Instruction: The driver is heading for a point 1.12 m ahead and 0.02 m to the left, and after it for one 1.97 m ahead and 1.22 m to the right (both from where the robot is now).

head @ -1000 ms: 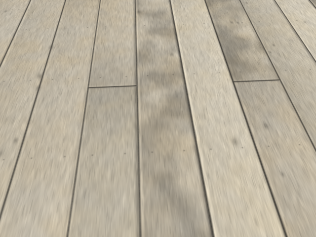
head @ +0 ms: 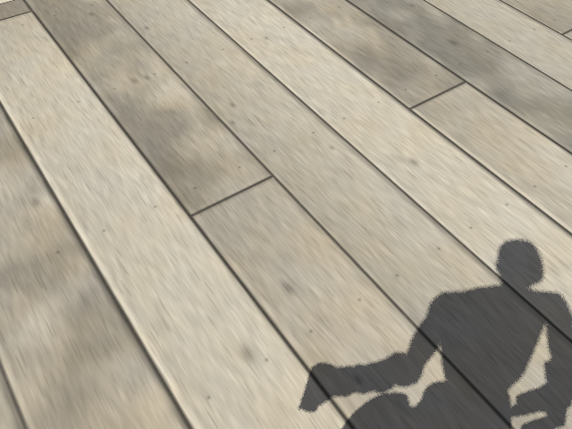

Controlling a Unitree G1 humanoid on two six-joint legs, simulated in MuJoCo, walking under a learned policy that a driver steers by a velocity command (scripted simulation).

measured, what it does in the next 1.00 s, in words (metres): walks ahead: right foot, then left foot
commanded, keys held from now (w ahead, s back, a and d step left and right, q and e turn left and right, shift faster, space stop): w+e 0.12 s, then w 0.24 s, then w+q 0.64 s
